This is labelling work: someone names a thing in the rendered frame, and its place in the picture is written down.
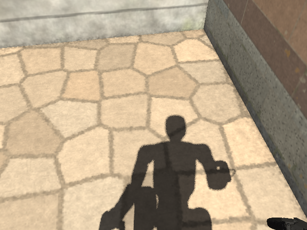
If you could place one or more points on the robot right hand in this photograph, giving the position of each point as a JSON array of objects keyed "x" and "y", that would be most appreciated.
[{"x": 287, "y": 224}]

